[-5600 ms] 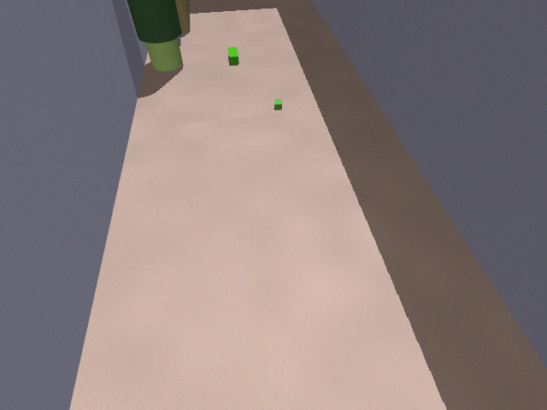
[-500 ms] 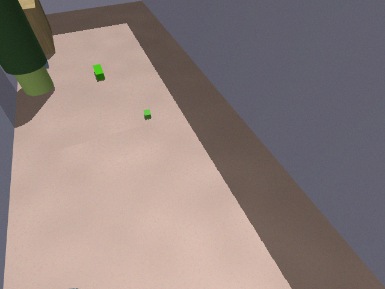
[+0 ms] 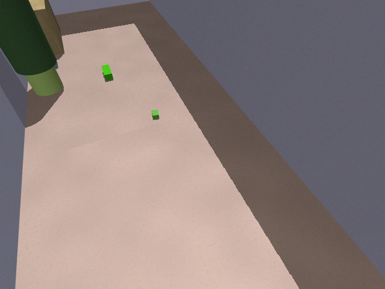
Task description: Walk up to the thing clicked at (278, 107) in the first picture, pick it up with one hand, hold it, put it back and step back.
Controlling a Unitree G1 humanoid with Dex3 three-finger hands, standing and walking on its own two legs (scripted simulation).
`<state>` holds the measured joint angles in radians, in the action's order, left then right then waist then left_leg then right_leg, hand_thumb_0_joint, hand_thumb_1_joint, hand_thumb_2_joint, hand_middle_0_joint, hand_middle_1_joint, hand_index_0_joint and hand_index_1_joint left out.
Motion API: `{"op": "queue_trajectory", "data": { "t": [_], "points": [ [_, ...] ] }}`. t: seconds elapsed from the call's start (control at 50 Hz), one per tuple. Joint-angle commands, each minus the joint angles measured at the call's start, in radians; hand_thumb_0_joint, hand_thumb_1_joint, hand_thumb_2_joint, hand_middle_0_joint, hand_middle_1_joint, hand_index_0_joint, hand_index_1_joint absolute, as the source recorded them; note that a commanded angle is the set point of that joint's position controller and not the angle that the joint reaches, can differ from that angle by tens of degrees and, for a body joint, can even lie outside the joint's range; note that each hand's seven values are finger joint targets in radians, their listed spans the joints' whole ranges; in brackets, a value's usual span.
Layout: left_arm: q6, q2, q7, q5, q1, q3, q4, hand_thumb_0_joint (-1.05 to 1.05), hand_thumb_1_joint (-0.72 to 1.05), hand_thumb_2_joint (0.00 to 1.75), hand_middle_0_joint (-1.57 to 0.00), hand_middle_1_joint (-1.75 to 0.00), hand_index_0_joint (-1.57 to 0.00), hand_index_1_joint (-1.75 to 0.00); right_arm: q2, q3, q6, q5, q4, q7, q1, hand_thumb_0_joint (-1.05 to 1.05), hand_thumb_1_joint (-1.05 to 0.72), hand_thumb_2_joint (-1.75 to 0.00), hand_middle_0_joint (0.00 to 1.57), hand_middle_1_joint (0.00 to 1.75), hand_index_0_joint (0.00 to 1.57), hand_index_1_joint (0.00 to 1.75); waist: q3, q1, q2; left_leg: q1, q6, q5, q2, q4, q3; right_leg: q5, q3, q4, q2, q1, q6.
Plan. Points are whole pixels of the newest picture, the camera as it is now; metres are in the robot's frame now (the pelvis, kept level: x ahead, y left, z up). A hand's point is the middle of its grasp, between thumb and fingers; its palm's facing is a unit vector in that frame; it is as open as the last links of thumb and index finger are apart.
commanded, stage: stand
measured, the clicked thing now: (155, 114) +1.44 +0.30 -0.77
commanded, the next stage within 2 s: none
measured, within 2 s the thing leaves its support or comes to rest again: neither
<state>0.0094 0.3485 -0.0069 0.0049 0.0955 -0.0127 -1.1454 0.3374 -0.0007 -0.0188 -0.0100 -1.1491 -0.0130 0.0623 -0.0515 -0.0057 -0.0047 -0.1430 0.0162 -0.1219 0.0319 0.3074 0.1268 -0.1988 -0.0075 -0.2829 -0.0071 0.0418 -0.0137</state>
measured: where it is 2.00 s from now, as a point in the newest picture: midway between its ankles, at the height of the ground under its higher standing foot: outside the picture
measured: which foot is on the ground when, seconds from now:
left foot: down 0.00-1.00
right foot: down 0.00-1.00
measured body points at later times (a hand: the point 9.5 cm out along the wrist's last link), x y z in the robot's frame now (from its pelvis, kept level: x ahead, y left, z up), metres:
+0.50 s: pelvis +0.00 +0.02 +0.00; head +0.01 +0.02 +0.45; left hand +0.08 +0.32 -0.14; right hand +0.08 -0.28 -0.13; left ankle +0.03 +0.11 -0.75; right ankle -0.03 -0.13 -0.75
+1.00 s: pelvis +0.01 +0.02 +0.00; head +0.02 +0.02 +0.45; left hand +0.08 +0.32 -0.14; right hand +0.10 -0.28 -0.13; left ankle +0.03 +0.11 -0.75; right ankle -0.03 -0.13 -0.75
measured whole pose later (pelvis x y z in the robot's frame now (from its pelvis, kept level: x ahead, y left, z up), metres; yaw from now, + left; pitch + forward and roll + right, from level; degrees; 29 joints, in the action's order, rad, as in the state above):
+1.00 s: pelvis +0.01 +0.02 +0.00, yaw +1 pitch -2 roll +0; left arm 0.00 0.35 0.00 0.01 0.13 0.00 -1.12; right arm 0.34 0.01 -0.01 -0.01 -1.16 -0.01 0.08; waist -0.04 -0.01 0.01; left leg -0.14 0.04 -0.14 -0.01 0.31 0.12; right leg -0.22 0.00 -0.28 -0.04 0.03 -0.04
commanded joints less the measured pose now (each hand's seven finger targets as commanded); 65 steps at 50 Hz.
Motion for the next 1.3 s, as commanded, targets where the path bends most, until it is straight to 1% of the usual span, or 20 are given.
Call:
{"op": "queue_trajectory", "data": {
  "t": [0.0, 0.14, 0.2, 0.26, 0.32, 0.38, 0.44, 0.48, 0.5, 0.52, 0.62, 0.66, 0.7, 0.82, 0.84, 0.9, 0.98, 1.02, 1.06, 1.28],
  "points": [
    [0.025, 0.202, 0.013, 0.002, -0.051, -0.032, 0.062, 0.0, 0.9, 0.9, -0.2, -0.3, -0.2, -0.3, 0.216, 0.042, -0.02, -0.003, 0.055, 0.017, -0.056, 0.0, -0.9, -0.9, 0.2, 0.3, 0.2, 0.3, 0.084, -0.007, 0.007, 0.119, 0.002, 0.073, 0.141, -0.049, -0.149, 0.115, -0.093, 0.057, -0.125, 0.098, 0.024],
    [0.022, 0.205, 0.015, 0.004, -0.043, -0.031, 0.064, 0.0, 0.9, 0.9, -0.2, -0.3, -0.2, -0.3, 0.219, 0.048, -0.018, -0.003, 0.05, 0.016, -0.064, 0.0, -0.9, -0.9, 0.2, 0.3, 0.2, 0.3, 0.077, -0.004, 0.003, 0.116, 0.002, 0.051, 0.14, -0.061, -0.157, 0.082, -0.085, 0.048, -0.123, 0.111, 0.024],
    [0.02, 0.201, 0.015, 0.004, -0.041, -0.029, 0.064, 0.0, 0.9, 0.9, -0.2, -0.3, -0.2, -0.3, 0.219, 0.048, -0.018, -0.003, 0.046, 0.016, -0.049, 0.0, -0.9, -0.9, 0.2, 0.3, 0.2, 0.3, 0.069, -0.009, 0.001, 0.09, 0.003, 0.01, 0.133, -0.069, -0.161, 0.068, -0.089, 0.052, -0.129, 0.097, 0.026],
    [0.019, 0.199, 0.013, 0.004, -0.023, -0.027, 0.063, 0.0, 0.9, 0.9, -0.2, -0.3, -0.2, -0.3, 0.223, 0.048, -0.018, -0.003, 0.045, 0.016, -0.049, 0.0, -0.9, -0.9, 0.2, 0.3, 0.2, 0.3, 0.071, -0.002, -0.013, 0.094, 0.004, -0.013, 0.133, -0.078, -0.165, 0.069, -0.086, 0.054, -0.128, 0.104, 0.026],
    [0.018, 0.201, 0.015, 0.007, -0.03, -0.027, 0.067, 0.0, 0.9, 0.9, -0.2, -0.3, -0.2, -0.3, 0.222, 0.05, -0.018, -0.004, 0.046, 0.017, -0.05, 0.0, -0.9, -0.9, 0.2, 0.3, 0.2, 0.3, 0.085, -0.004, 0.002, 0.112, 0.005, 0.055, 0.135, -0.068, -0.164, 0.085, -0.078, 0.041, -0.128, 0.099, 0.026],
    [0.018, 0.195, 0.016, 0.007, -0.015, -0.023, 0.067, 0.0, 0.9, 0.9, -0.2, -0.3, -0.2, -0.3, 0.228, 0.052, -0.018, -0.003, 0.045, 0.016, -0.047, 0.0, -0.9, -0.9, 0.2, 0.3, 0.2, 0.3, 0.076, -0.003, 0.0, 0.102, 0.005, 0.012, 0.133, -0.075, -0.169, 0.066, -0.076, 0.046, -0.128, 0.11, 0.025],
    [0.019, 0.195, 0.017, 0.007, -0.015, -0.021, 0.071, 0.0, 0.9, 0.9, -0.2, -0.3, -0.2, -0.3, 0.225, 0.052, -0.019, -0.004, 0.046, 0.015, -0.049, 0.0, -0.9, -0.9, 0.2, 0.3, 0.2, 0.3, 0.078, -0.004, 0.003, 0.113, 0.009, 0.07, 0.136, -0.065, -0.167, 0.075, -0.069, 0.036, -0.128, 0.112, 0.025],
    [0.02, 0.2, 0.017, 0.007, -0.013, -0.022, 0.07, 0.0, 0.9, 0.9, -0.2, -0.3, -0.2, -0.3, 0.225, 0.052, -0.019, -0.005, 0.044, 0.015, -0.036, 0.0, -0.9, -0.9, 0.2, 0.3, 0.2, 0.3, 0.081, -0.006, 0.006, 0.109, 0.009, 0.053, 0.13, -0.063, -0.165, 0.082, -0.075, 0.046, -0.132, 0.104, 0.025],
    [0.02, 0.199, 0.018, 0.006, -0.017, -0.022, 0.074, 0.0, 0.9, 0.9, -0.2, -0.3, -0.2, -0.3, 0.223, 0.052, -0.02, -0.004, 0.046, 0.015, -0.046, 0.0, -0.9, -0.9, 0.2, 0.3, 0.2, 0.3, 0.083, -0.004, 0.007, 0.118, 0.009, 0.092, 0.132, -0.054, -0.164, 0.092, -0.074, 0.041, -0.134, 0.106, 0.025],
    [0.019, 0.196, 0.018, 0.008, -0.012, -0.021, 0.073, 0.0, 0.9, 0.9, -0.2, -0.3, -0.2, -0.3, 0.227, 0.053, -0.018, -0.002, 0.044, 0.015, -0.035, 0.0, -0.9, -0.9, 0.2, 0.3, 0.2, 0.3, 0.074, -0.007, 0.005, 0.104, 0.008, 0.051, 0.128, -0.061, -0.166, 0.075, -0.074, 0.048, -0.134, 0.109, 0.024],
    [0.017, 0.193, 0.018, 0.007, -0.001, -0.02, 0.075, 0.0, 0.9, 0.9, -0.2, -0.3, -0.2, -0.3, 0.229, 0.053, -0.016, -0.003, 0.046, 0.015, -0.035, 0.0, -0.9, -0.9, 0.2, 0.3, 0.2, 0.3, 0.083, -0.003, -0.005, 0.118, 0.008, 0.067, 0.131, -0.064, -0.166, 0.076, -0.064, 0.035, -0.13, 0.105, 0.025],
    [0.017, 0.197, 0.018, 0.007, -0.003, -0.02, 0.073, 0.0, 0.9, 0.9, -0.2, -0.3, -0.2, -0.3, 0.224, 0.052, -0.016, -0.001, 0.046, 0.015, -0.033, 0.0, -0.9, -0.9, 0.2, 0.3, 0.2, 0.3, 0.062, -0.005, 0.005, 0.095, 0.009, 0.038, 0.128, -0.072, -0.174, 0.06, -0.065, 0.038, -0.132, 0.105, 0.026],
    [0.019, 0.199, 0.018, 0.008, -0.004, -0.02, 0.076, 0.0, 0.9, 0.9, -0.2, -0.3, -0.2, -0.3, 0.226, 0.053, -0.018, -0.002, 0.049, 0.014, -0.038, 0.0, -0.9, -0.9, 0.2, 0.3, 0.2, 0.3, 0.08, -0.003, 0.011, 0.119, 0.011, 0.091, 0.129, -0.054, -0.169, 0.079, -0.068, 0.037, -0.136, 0.103, 0.026],
    [0.021, 0.2, 0.02, 0.005, -0.007, -0.019, 0.084, 0.0, 0.9, 0.9, -0.2, -0.3, -0.2, -0.3, 0.224, 0.051, -0.02, -0.001, 0.049, 0.015, -0.032, 0.0, -0.9, -0.9, 0.2, 0.3, 0.2, 0.3, 0.091, -0.005, 0.005, 0.129, 0.009, 0.172, 0.128, -0.037, -0.161, 0.124, -0.064, 0.036, -0.138, 0.088, 0.024],
    [0.02, 0.203, 0.021, 0.006, -0.007, -0.019, 0.084, 0.0, 0.9, 0.9, -0.2, -0.3, -0.2, -0.3, 0.226, 0.052, -0.019, 0.0, 0.048, 0.016, -0.028, 0.0, -0.9, -0.9, 0.2, 0.3, 0.2, 0.3, 0.09, -0.006, 0.005, 0.12, 0.008, 0.144, 0.125, -0.039, -0.165, 0.112, -0.065, 0.042, -0.14, 0.081, 0.023],
    [0.019, 0.205, 0.022, 0.009, -0.01, -0.019, 0.085, 0.0, 0.9, 0.9, -0.2, -0.3, -0.2, -0.3, 0.219, 0.051, -0.017, 0.0, 0.052, 0.017, -0.036, 0.0, -0.9, -0.9, 0.2, 0.3, 0.2, 0.3, 0.09, -0.008, 0.016, 0.123, 0.007, 0.179, 0.128, -0.031, -0.161, 0.129, -0.059, 0.035, -0.139, 0.08, 0.024],
    [0.019, 0.2, 0.021, 0.008, 0.001, -0.016, 0.083, 0.0, 0.9, 0.9, -0.2, -0.3, -0.2, -0.3, 0.223, 0.05, -0.015, 0.001, 0.05, 0.014, -0.033, 0.0, -0.9, -0.9, 0.2, 0.3, 0.2, 0.3, 0.064, -0.006, 0.014, 0.091, 0.006, 0.107, 0.12, -0.039, -0.164, 0.092, -0.062, 0.055, -0.142, 0.081, 0.025],
    [0.02, 0.205, 0.022, 0.01, -0.006, -0.019, 0.087, 0.0, 0.9, 0.9, -0.2, -0.3, -0.2, -0.3, 0.222, 0.052, -0.012, -0.001, 0.055, 0.015, -0.031, 0.0, -0.9, -0.9, 0.2, 0.3, 0.2, 0.3, 0.082, -0.008, 0.017, 0.105, 0.01, 0.104, 0.119, -0.036, -0.161, 0.105, -0.063, 0.055, -0.144, 0.075, 0.026],
    [0.02, 0.205, 0.021, 0.007, -0.002, -0.019, 0.088, 0.0, 0.9, 0.9, -0.2, -0.3, -0.2, -0.3, 0.222, 0.049, -0.016, 0.0, 0.054, 0.015, -0.033, 0.0, -0.9, -0.9, 0.2, 0.3, 0.2, 0.3, 0.081, -0.004, 0.005, 0.109, 0.008, 0.142, 0.123, -0.036, -0.165, 0.115, -0.062, 0.048, -0.143, 0.073, 0.027],
    [0.02, 0.201, 0.021, 0.009, 0.004, -0.018, 0.089, 0.0, 0.9, 0.9, -0.2, -0.3, -0.2, -0.3, 0.224, 0.047, -0.018, 0.001, 0.055, 0.016, -0.03, 0.0, -0.9, -0.9, 0.2, 0.3, 0.2, 0.3, 0.086, -0.001, 0.008, 0.12, 0.011, 0.161, 0.126, -0.031, -0.169, 0.123, -0.057, 0.049, -0.144, 0.066, 0.026]
  ]
}}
